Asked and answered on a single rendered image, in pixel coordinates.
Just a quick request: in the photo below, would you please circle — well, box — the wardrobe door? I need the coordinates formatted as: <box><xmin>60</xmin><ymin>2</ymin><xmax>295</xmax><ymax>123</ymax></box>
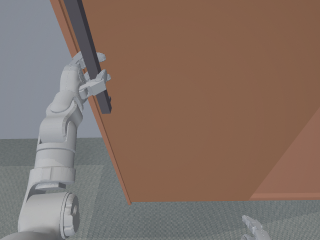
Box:
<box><xmin>60</xmin><ymin>0</ymin><xmax>320</xmax><ymax>202</ymax></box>
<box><xmin>254</xmin><ymin>107</ymin><xmax>320</xmax><ymax>194</ymax></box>

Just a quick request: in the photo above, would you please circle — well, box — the right robot hand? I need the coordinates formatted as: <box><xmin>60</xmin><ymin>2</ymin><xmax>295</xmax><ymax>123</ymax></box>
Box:
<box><xmin>241</xmin><ymin>215</ymin><xmax>272</xmax><ymax>240</ymax></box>

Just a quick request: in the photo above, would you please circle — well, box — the handle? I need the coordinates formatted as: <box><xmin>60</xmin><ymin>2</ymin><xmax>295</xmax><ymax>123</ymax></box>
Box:
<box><xmin>63</xmin><ymin>0</ymin><xmax>112</xmax><ymax>114</ymax></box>

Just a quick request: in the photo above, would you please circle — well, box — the robot left forearm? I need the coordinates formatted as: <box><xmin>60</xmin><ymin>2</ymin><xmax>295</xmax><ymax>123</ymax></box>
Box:
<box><xmin>17</xmin><ymin>90</ymin><xmax>84</xmax><ymax>232</ymax></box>

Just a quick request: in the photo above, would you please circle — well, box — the robot left upper arm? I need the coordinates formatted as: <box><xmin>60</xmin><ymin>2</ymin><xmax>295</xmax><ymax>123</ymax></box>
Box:
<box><xmin>0</xmin><ymin>192</ymin><xmax>80</xmax><ymax>240</ymax></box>

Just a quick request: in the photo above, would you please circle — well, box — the left robot hand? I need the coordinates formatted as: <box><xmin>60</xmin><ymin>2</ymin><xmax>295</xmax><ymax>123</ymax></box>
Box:
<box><xmin>59</xmin><ymin>51</ymin><xmax>111</xmax><ymax>104</ymax></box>

